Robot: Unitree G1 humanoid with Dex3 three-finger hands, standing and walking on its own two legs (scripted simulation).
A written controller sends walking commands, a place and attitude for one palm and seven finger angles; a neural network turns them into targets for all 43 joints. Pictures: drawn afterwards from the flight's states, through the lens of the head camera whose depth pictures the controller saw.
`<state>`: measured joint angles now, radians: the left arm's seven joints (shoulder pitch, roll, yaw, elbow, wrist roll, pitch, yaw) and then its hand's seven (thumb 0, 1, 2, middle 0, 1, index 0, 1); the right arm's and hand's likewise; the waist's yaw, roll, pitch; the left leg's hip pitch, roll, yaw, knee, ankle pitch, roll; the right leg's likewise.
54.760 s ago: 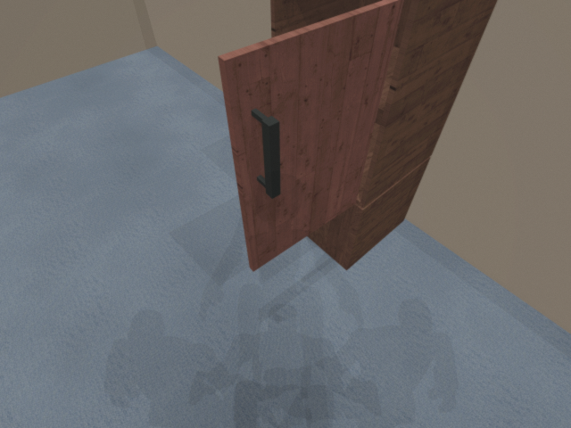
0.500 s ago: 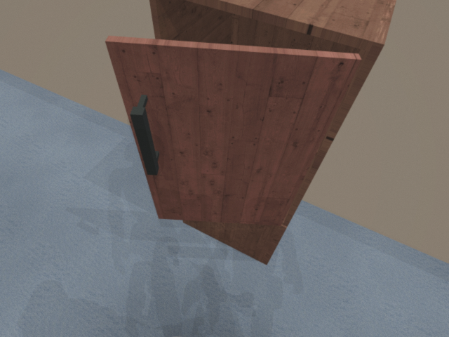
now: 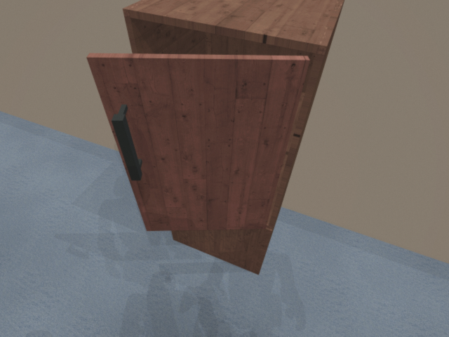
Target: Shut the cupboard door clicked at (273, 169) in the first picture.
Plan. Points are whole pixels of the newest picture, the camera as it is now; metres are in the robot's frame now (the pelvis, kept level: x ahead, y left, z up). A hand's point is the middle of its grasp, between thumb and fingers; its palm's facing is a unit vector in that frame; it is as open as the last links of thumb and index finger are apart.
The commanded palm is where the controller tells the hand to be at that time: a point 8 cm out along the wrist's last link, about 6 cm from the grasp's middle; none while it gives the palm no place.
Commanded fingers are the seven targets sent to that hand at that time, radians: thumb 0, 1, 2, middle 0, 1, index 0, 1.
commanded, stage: come to a stop and stand still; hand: left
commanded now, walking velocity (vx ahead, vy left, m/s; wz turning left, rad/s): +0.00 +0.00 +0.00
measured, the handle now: (130, 144) +0.48 +0.23 +0.07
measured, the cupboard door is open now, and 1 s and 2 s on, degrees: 25 25 25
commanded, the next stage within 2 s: look again from close up in 0.78 s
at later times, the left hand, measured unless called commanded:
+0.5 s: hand out of the picture +0.02 +0.20 -0.17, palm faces -0.01 -0.98 -0.18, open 7.4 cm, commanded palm none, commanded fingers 0.00 0.90 0.90 -0.20 -0.30 -0.20 -0.30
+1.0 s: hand out of the picture +0.05 +0.22 -0.16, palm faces -0.02 -0.98 -0.22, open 7.4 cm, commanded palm none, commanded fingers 0.00 0.90 0.90 -0.20 -0.30 -0.20 -0.30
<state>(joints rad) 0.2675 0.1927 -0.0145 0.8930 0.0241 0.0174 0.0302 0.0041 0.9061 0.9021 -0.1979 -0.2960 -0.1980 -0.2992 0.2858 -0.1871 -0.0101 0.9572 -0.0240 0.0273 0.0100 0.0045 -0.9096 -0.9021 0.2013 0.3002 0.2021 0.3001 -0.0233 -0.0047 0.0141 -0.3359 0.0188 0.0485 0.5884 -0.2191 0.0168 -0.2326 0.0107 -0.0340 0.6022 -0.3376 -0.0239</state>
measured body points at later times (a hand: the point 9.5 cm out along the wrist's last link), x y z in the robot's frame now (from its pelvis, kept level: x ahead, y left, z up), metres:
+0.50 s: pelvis +0.02 +0.02 +0.01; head +0.04 +0.04 +0.46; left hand +0.02 +0.25 -0.15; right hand +0.05 -0.21 -0.14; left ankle +0.06 +0.11 -0.73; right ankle +0.00 -0.11 -0.73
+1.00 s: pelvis +0.04 +0.03 +0.01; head +0.05 +0.04 +0.46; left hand +0.05 +0.27 -0.15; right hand +0.08 -0.21 -0.13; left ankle +0.06 +0.11 -0.73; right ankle +0.00 -0.11 -0.73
